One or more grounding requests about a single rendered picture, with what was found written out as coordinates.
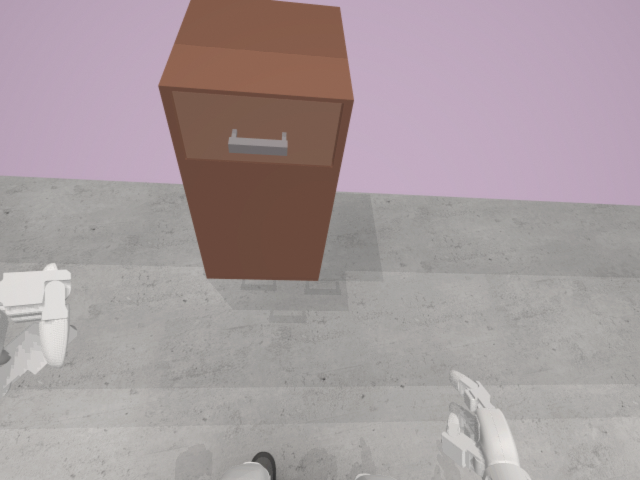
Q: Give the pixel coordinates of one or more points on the drawer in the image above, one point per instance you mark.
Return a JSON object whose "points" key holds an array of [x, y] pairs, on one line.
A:
{"points": [[206, 122]]}

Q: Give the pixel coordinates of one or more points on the robot right hand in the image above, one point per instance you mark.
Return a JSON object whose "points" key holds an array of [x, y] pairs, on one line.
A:
{"points": [[487, 439]]}

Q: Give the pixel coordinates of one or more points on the robot left hand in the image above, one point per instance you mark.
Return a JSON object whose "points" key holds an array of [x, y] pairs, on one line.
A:
{"points": [[35, 296]]}

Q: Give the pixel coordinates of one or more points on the left robot foot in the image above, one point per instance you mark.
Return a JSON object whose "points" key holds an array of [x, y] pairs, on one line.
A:
{"points": [[267, 461]]}

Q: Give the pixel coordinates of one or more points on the cabinet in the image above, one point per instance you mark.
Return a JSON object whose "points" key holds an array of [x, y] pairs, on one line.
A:
{"points": [[260, 220]]}

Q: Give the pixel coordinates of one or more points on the handle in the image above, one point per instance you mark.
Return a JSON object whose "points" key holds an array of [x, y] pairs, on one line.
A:
{"points": [[257, 146]]}

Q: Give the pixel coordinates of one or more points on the robot left shin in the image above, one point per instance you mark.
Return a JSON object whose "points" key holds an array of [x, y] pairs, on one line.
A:
{"points": [[255, 463]]}

